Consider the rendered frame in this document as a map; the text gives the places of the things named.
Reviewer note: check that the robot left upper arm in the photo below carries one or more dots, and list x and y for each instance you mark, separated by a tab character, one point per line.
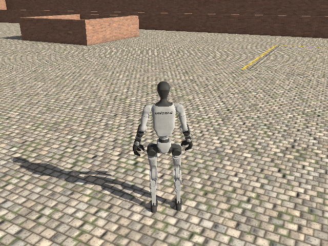
144	117

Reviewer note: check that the left robot forearm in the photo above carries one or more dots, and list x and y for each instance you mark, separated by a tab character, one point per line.
138	137

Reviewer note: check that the robot left shin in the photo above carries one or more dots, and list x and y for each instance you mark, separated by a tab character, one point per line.
153	189

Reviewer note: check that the robot right upper arm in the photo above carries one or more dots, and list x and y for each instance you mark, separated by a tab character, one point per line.
182	117

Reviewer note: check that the right robot hand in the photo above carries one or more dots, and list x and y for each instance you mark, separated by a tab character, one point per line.
186	143

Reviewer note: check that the right robot forearm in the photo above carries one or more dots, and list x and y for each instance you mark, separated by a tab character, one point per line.
187	135

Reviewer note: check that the robot right thigh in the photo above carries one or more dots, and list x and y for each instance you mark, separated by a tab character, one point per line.
176	155

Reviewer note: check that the left robot hand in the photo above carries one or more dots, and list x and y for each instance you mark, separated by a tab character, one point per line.
135	148

